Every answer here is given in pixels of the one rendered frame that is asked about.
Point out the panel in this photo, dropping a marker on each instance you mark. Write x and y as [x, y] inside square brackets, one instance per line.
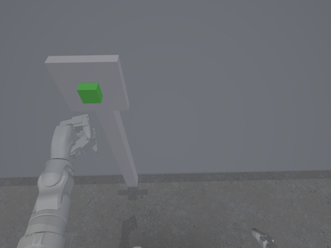
[69, 71]

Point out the button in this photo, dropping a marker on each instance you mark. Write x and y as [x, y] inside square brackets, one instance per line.
[90, 92]

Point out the robot right hand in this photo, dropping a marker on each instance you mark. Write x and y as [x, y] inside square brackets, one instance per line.
[265, 240]

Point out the robot left hand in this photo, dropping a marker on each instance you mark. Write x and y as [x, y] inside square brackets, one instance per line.
[66, 144]

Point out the left robot forearm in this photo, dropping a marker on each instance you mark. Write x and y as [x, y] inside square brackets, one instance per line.
[49, 218]

